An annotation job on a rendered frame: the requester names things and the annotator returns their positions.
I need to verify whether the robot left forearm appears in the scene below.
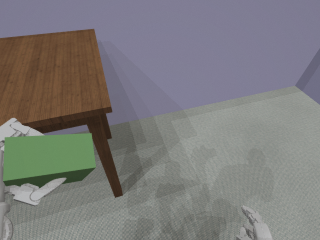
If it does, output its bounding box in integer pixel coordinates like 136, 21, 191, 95
0, 202, 14, 240

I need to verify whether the sponge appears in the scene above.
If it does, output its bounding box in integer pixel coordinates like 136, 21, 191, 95
3, 133, 96, 188

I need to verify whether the robot right hand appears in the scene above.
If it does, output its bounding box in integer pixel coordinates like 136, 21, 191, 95
236, 205, 274, 240

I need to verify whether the robot left hand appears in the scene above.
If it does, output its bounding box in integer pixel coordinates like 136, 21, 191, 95
0, 118, 67, 207

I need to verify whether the table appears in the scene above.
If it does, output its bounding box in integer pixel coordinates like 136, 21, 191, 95
0, 29, 123, 198

